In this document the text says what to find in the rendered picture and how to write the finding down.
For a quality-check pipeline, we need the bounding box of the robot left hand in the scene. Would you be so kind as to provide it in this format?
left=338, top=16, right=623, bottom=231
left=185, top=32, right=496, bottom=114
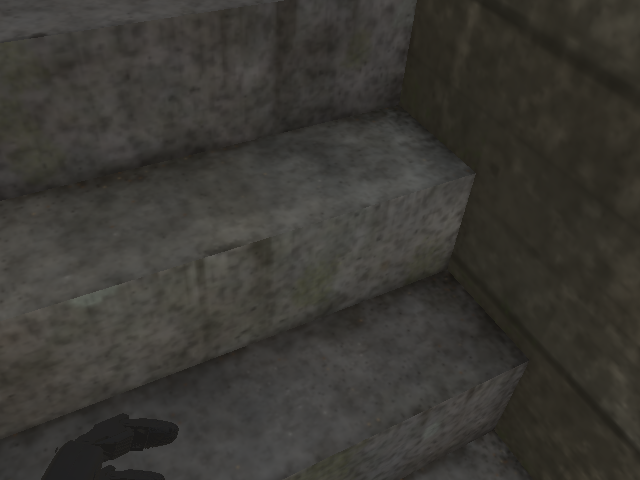
left=41, top=413, right=179, bottom=480

